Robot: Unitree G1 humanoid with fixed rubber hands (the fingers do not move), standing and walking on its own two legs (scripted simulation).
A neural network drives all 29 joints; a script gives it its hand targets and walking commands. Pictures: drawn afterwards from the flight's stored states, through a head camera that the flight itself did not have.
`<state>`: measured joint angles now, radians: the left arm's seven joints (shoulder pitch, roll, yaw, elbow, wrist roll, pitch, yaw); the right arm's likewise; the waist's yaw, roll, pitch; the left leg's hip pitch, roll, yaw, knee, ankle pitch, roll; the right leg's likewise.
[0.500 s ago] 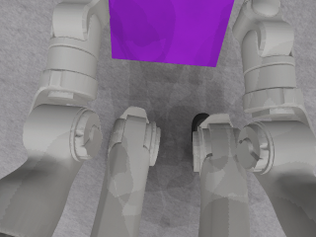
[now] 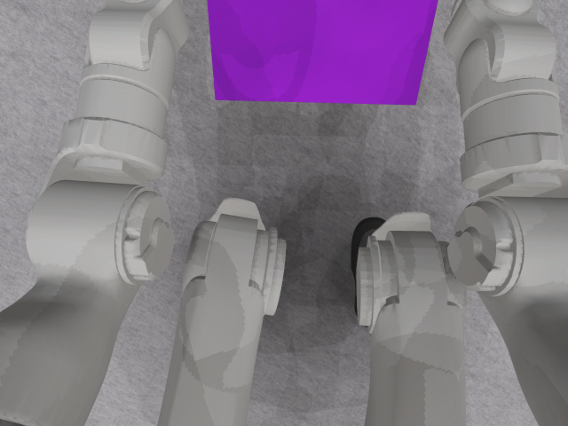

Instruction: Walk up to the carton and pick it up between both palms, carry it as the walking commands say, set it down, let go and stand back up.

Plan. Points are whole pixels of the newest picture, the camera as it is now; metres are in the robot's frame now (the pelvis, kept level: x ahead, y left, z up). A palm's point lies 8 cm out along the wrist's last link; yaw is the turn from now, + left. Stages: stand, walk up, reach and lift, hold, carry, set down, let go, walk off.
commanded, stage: set down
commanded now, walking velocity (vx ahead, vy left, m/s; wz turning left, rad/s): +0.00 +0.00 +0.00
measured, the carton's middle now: out of the picture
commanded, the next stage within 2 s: none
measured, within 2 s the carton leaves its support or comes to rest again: rests again in 1.02 s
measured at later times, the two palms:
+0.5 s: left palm out of the picture +0.54 +0.17 -0.16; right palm out of the picture +0.56 -0.14 -0.16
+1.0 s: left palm out of the picture +0.55 +0.17 -0.18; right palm out of the picture +0.57 -0.14 -0.17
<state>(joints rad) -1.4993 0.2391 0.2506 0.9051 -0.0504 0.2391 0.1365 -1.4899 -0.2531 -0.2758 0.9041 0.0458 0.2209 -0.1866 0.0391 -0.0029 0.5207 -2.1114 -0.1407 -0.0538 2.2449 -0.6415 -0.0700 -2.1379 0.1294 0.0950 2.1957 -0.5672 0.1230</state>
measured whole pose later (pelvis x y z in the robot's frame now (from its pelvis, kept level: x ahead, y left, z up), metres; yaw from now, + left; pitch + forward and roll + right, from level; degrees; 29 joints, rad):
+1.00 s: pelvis +0.03 -0.01 -0.01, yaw +1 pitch +37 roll +0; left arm -1.38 0.22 0.27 0.95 0.01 0.17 0.04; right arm -1.40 -0.24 -0.29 1.04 0.06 0.11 -0.14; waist 0.04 -0.05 0.33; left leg -2.23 -0.07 -0.04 2.29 -0.70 -0.06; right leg -2.27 0.09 0.05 2.25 -0.62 0.06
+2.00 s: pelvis +0.01 -0.01 -0.01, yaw +1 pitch +32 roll -1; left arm -1.40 0.37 0.08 1.02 -0.17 0.05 0.10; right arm -1.45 -0.35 -0.11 1.08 0.21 0.05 -0.14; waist 0.02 -0.04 0.49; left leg -2.18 -0.05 -0.04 2.29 -0.66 -0.04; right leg -2.21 0.07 0.03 2.25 -0.60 0.06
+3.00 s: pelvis -0.01 -0.02 +0.12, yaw +2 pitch +31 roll +1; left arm -1.41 0.50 0.17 0.64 -0.22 0.39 0.05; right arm -1.36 -0.39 -0.17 0.53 0.17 0.42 -0.17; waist 0.01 0.00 0.52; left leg -1.83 -0.04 -0.03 1.81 -0.51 -0.03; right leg -1.85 0.04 0.04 1.80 -0.48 0.03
